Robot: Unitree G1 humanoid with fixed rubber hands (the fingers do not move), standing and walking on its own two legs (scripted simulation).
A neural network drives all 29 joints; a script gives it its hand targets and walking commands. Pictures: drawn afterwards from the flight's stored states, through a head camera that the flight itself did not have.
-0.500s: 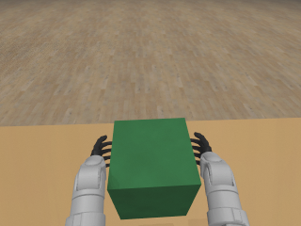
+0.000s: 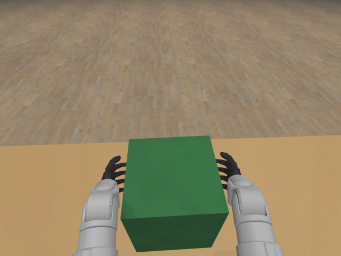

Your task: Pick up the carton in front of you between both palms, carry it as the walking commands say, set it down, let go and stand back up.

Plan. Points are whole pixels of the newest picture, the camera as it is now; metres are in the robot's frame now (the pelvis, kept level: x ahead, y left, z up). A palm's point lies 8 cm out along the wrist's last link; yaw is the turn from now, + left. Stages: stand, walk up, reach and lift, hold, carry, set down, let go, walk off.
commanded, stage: carry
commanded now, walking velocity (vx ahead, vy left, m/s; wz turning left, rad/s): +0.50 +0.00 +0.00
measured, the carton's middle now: (171, 195) +0.29 +0.00 -0.03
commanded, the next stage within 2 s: none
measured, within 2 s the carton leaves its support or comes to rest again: neither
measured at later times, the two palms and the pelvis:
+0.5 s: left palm (128, 136) +0.42 +0.12 +0.08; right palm (235, 140) +0.40 -0.18 +0.07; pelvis +0.18 -0.02 -0.01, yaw -2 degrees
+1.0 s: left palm (133, 87) +0.72 +0.14 +0.06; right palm (208, 86) +0.71 -0.16 +0.06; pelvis +0.49 -0.01 -0.03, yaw -2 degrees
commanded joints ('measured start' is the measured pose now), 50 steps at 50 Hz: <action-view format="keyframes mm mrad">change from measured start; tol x32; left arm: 1 -621 -952 -660 -189 -340 -38 -238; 20 -291 -823 -799 -813 -501 357 -16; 50 -130 -676 -775 -863 -474 396 -10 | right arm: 1 -579 958 634 -160 311 -21 212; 28 -199 695 794 -937 525 393 -46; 50 -78 710 750 -786 437 396 -34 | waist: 1 -5 18 -166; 13 15 -263 -190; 19 -32 364 -242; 29 33 -288 -292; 47 2 -169 -160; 50 -33 227 -341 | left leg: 1 -61 92 -28 -94 -325 36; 14 -469 24 247 167 -194 -8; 20 554 407 -287 -111 744 251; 25 202 253 141 -62 485 78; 31 -602 123 114 767 -179 37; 48 106 -29 415 6 170 60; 50 433 412 -334 -180 -219 230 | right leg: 1 -110 -71 1 -72 -283 -31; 10 -93 -108 -69 -10 -102 -38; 14 232 -300 217 -53 458 -187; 17 -140 -146 -146 274 500 -49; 21 -778 -70 -188 424 -364 -11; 27 354 -7 -298 -23 86 -48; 29 417 -418 479 -277 57 -242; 44 190 -241 -196 -282 615 -117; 48 111 -182 -338 141 794 -55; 50 -331 -27 -279 682 197 10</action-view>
